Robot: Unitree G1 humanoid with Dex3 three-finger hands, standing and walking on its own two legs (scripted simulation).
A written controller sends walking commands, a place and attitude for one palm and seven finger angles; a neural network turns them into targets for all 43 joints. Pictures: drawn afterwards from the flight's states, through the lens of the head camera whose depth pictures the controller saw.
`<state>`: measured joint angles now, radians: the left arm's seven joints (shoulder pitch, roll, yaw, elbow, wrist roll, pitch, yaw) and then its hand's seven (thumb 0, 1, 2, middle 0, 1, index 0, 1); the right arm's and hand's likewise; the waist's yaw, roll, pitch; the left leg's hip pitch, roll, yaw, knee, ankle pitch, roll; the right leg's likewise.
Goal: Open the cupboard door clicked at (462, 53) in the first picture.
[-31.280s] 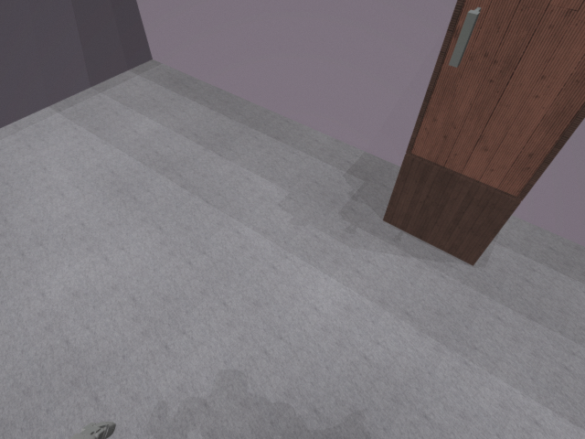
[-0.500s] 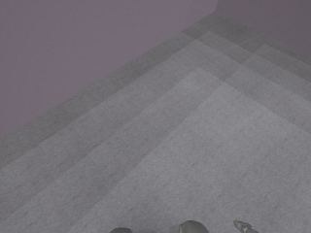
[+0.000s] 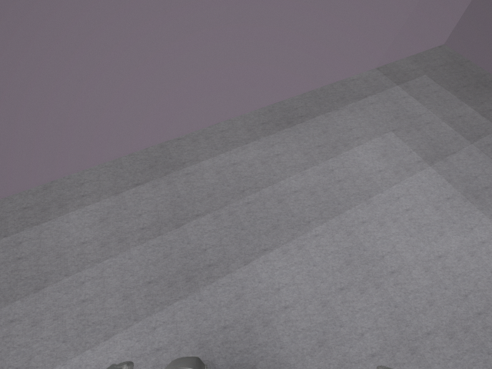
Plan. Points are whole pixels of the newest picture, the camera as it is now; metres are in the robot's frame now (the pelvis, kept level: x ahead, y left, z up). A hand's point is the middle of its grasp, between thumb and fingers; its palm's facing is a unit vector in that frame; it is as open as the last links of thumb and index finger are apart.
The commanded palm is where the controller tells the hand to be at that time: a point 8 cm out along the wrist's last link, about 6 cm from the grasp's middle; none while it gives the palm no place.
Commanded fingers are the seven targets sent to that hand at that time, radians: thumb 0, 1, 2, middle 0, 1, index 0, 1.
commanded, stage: turn to face it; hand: left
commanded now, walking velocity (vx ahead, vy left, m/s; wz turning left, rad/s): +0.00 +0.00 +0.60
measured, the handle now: out of the picture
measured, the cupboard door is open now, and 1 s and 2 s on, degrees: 43 43 43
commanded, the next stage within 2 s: none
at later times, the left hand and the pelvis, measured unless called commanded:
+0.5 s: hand out of the picture +0.07 +0.19 -0.14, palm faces +0.28 -0.91 -0.29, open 7.4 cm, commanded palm none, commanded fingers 0.00 0.90 0.90 -0.20 -0.30 -0.20 -0.30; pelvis +0.02 -0.03 +0.00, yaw +17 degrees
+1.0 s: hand out of the picture -0.03 +0.21 -0.16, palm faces +0.58 -0.77 -0.26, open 7.4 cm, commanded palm none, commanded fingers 0.00 0.90 0.90 -0.20 -0.30 -0.20 -0.30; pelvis +0.03 -0.02 +0.01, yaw +35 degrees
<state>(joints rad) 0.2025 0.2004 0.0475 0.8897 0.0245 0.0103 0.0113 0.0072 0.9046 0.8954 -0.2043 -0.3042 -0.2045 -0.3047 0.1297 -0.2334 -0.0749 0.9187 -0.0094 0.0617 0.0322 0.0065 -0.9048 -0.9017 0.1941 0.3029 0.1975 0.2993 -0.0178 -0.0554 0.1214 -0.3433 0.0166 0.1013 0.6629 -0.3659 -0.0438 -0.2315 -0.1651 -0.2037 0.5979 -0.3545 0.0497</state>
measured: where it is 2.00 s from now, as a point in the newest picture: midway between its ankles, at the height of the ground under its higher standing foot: outside the picture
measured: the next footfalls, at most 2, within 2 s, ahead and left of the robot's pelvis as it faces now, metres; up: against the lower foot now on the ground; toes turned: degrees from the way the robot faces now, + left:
left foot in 0.02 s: +0.05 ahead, +0.11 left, +0.00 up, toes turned +6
right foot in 0.42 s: +0.08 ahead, -0.14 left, +0.00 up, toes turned +12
